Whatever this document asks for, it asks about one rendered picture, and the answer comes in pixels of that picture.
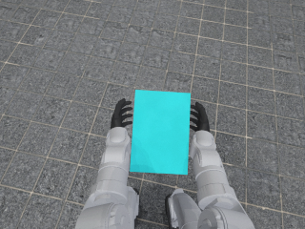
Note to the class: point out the carton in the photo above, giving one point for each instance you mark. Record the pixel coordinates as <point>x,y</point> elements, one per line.
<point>160,132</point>

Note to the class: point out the robot left forearm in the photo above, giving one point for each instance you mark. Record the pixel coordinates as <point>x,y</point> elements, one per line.
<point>111,183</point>

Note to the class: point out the right robot shin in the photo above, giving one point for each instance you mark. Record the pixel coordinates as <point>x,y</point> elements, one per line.
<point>176,191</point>

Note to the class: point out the right robot foot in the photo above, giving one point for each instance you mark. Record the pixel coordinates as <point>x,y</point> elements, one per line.
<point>167,209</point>

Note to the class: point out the robot right upper arm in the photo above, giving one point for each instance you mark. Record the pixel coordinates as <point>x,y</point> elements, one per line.
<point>215,217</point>

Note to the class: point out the robot left upper arm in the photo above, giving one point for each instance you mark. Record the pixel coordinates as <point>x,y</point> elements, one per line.
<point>112,215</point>

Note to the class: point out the left robot hand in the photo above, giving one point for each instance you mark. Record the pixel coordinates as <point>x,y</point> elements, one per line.
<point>117,117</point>

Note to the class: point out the robot right forearm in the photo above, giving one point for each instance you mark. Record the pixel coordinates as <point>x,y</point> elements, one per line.
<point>211,179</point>

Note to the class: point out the right robot hand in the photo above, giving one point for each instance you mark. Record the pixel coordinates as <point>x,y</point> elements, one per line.
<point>202,122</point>

